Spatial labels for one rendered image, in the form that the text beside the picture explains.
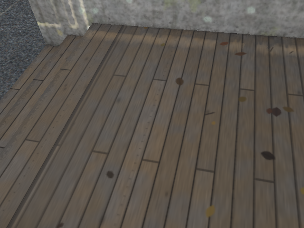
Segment stairs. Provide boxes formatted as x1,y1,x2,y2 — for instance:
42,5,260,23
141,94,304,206
0,34,83,154

